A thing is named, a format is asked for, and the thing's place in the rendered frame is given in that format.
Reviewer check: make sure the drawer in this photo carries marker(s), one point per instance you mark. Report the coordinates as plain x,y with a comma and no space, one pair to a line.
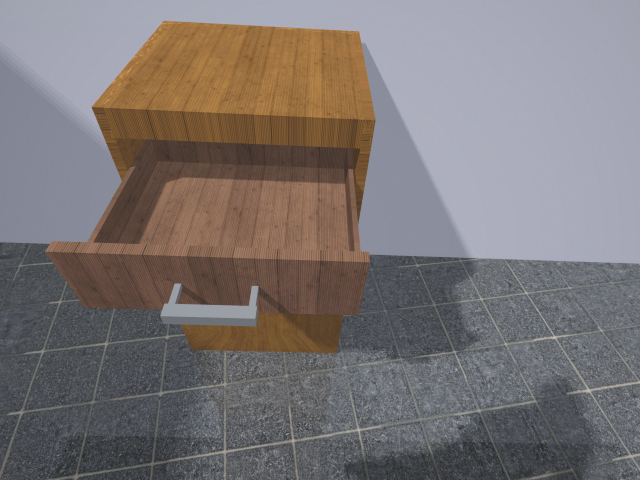
219,218

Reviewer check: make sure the handle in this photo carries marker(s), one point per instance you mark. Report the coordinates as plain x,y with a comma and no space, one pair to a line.
195,314

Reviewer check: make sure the cabinet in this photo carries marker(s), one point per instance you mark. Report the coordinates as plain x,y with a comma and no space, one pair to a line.
227,83

